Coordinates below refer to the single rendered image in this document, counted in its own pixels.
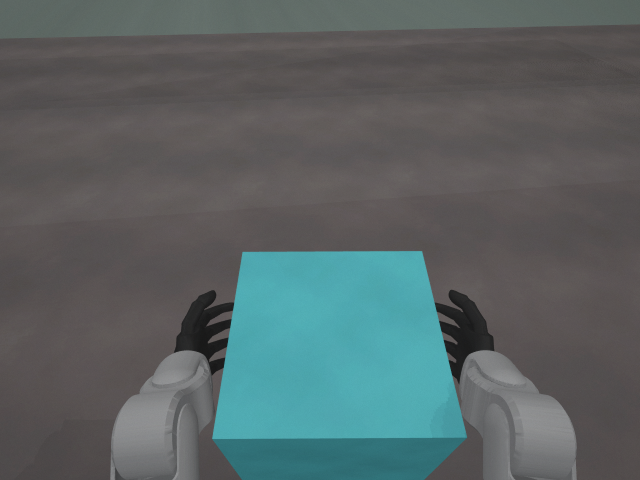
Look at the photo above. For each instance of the left robot forearm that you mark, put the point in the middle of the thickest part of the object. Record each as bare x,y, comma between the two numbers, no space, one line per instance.
156,433

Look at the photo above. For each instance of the right robot forearm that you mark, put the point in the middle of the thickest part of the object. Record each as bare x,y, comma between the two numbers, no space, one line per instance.
526,435

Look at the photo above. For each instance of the carton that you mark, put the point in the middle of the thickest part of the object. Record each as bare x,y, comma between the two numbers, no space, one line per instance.
336,369

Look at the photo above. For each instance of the robot left hand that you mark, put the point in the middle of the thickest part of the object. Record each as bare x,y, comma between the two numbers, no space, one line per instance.
195,333

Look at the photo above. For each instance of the robot right hand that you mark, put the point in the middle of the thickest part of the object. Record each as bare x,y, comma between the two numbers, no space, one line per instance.
472,335

